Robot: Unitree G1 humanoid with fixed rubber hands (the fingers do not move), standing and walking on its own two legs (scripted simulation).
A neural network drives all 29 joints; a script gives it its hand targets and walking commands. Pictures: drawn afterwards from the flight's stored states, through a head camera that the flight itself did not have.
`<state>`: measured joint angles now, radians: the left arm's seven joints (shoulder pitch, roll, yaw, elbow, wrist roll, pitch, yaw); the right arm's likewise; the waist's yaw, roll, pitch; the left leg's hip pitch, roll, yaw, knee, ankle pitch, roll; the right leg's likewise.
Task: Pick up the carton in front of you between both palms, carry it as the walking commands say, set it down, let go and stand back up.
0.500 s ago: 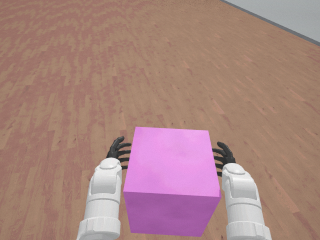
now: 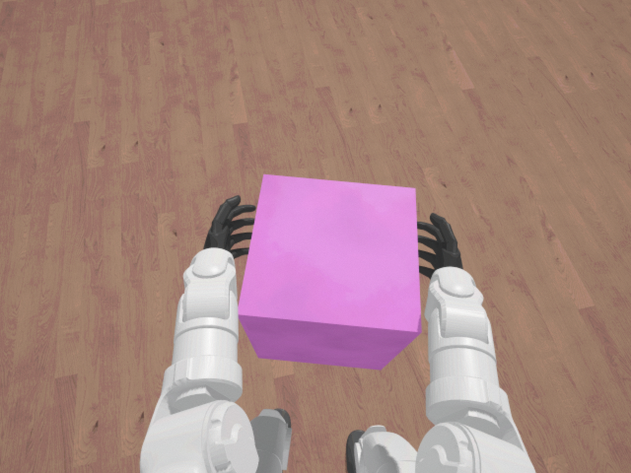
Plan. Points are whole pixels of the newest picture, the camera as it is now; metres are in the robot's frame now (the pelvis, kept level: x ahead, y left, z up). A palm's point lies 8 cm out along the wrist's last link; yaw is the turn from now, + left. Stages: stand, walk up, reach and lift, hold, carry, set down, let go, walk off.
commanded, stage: set down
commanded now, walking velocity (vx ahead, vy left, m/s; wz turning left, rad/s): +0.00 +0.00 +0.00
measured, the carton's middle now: (328, 282) +0.37 +0.01 -0.11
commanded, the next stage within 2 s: none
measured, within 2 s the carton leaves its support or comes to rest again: neither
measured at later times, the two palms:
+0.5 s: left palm (239, 266) +0.42 +0.17 -0.19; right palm (406, 282) +0.40 -0.13 -0.19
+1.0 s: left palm (250, 278) +0.46 +0.18 -0.35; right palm (385, 291) +0.44 -0.12 -0.36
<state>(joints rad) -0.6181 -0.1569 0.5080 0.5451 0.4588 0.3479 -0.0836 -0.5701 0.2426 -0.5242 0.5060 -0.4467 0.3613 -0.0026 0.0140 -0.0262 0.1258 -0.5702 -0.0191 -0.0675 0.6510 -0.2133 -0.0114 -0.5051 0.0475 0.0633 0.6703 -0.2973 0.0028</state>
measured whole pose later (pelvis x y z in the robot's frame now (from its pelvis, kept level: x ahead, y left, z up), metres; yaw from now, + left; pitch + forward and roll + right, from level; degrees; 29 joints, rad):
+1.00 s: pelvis -0.06 +0.01 -0.26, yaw -4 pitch +47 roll -3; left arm -1.14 0.07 0.45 0.71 0.23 0.29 0.01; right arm -1.08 0.03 -0.48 0.66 -0.18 0.29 -0.11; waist 0.04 -0.03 -0.08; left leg -2.09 -0.08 -0.10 1.72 -0.44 -0.04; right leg -2.02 0.14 0.06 1.75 -0.56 0.06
